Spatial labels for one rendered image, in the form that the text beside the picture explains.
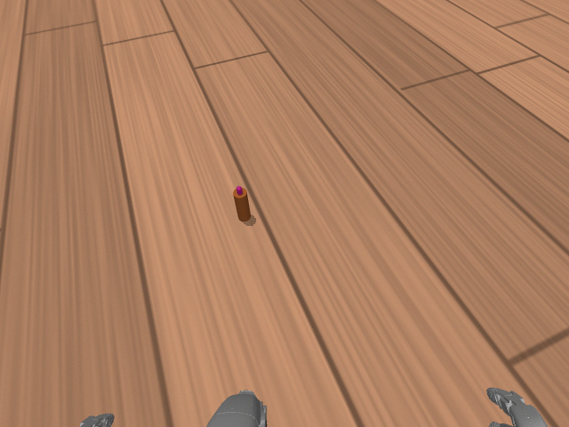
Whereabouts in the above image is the bottle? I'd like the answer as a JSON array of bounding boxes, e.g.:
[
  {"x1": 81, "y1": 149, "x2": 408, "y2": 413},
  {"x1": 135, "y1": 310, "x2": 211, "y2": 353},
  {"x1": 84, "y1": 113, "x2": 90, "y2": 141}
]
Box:
[{"x1": 233, "y1": 186, "x2": 251, "y2": 222}]

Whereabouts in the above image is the right robot hand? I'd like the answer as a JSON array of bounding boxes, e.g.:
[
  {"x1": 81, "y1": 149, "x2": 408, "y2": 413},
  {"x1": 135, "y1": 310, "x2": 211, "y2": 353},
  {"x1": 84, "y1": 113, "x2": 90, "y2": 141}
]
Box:
[{"x1": 486, "y1": 388, "x2": 548, "y2": 427}]

